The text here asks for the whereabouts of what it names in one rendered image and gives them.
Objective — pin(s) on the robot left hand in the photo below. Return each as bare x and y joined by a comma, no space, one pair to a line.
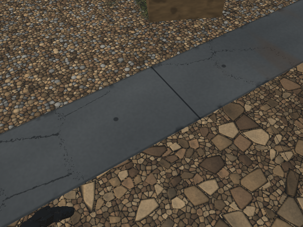
48,215

